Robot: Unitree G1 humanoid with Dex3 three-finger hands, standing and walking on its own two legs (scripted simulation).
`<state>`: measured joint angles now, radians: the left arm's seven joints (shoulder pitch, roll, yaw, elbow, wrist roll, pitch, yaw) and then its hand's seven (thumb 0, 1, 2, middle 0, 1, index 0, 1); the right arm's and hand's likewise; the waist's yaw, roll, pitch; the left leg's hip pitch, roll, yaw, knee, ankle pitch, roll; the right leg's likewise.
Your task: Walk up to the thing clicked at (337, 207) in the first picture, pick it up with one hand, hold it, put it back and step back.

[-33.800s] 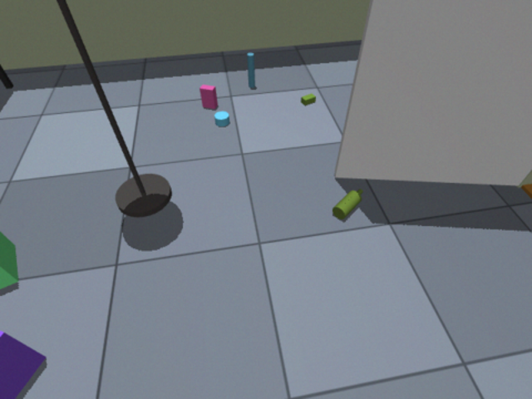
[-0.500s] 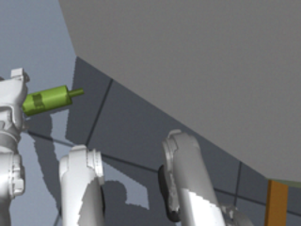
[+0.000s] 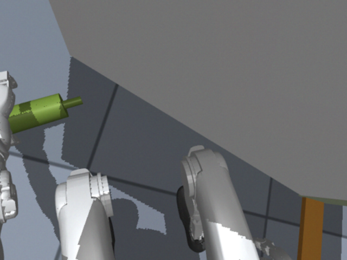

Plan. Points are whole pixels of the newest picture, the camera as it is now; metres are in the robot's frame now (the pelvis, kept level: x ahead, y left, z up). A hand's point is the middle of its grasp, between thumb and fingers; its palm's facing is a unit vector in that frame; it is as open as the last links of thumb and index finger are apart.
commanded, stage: rise first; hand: left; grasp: from above
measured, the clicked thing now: (46, 110) +0.51 +0.26 -0.30
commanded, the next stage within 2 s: approach in 1.64 s
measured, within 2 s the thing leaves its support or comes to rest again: neither
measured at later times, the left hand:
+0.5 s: hand (3, 117) +0.46 +0.32 -0.19, palm faces -0.42 -0.13 -0.90, open 14.0 cm
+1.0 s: hand out of the picture +0.47 +0.33 -0.18, palm faces -0.42 -0.13 -0.90, open 14.0 cm
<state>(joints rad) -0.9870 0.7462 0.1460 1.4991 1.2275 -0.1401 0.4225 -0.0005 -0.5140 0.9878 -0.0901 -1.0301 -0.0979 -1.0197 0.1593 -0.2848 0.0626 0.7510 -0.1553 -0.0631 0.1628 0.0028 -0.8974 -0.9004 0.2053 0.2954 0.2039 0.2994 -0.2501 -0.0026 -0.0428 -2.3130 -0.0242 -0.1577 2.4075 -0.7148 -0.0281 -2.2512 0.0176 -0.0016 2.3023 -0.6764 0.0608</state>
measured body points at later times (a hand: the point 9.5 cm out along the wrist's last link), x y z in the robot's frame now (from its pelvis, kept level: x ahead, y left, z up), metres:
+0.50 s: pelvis +0.00 +0.00 -0.01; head +0.25 +0.08 +0.35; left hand +0.48 +0.32 -0.14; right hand +0.05 -0.27 -0.11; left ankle +0.07 +0.13 -0.30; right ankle +0.10 -0.15 -0.30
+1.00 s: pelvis +0.00 +0.01 -0.01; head +0.24 +0.09 +0.36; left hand +0.48 +0.33 -0.13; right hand +0.04 -0.27 -0.10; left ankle +0.07 +0.13 -0.30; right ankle +0.10 -0.14 -0.30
